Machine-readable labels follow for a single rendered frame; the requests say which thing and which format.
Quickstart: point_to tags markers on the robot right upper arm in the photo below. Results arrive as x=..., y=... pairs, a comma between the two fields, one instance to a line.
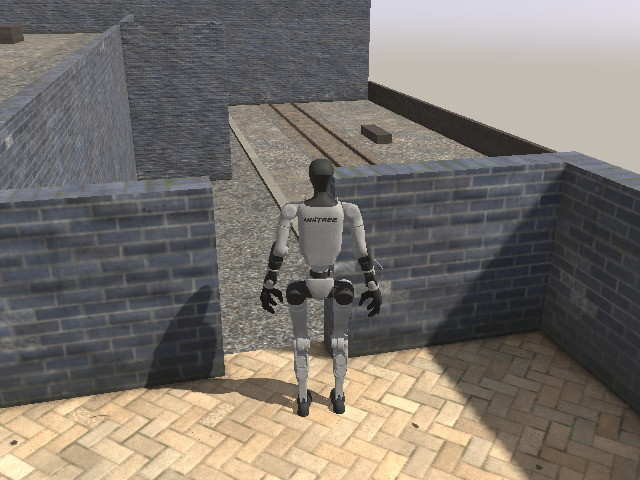
x=352, y=212

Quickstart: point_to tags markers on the robot head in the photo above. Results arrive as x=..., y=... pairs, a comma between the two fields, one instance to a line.
x=321, y=173

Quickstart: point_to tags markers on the robot torso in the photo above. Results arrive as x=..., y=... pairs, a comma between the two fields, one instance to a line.
x=320, y=238

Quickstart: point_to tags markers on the robot right forearm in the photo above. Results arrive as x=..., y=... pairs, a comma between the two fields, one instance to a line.
x=368, y=271

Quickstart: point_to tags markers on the robot left upper arm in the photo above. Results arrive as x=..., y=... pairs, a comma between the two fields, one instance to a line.
x=289, y=211

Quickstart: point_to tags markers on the right robot hand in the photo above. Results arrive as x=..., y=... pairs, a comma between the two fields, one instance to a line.
x=376, y=302

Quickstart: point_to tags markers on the robot left forearm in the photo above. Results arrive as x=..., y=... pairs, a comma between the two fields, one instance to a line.
x=274, y=265

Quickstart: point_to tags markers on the left robot hand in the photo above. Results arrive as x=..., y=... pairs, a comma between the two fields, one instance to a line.
x=266, y=298

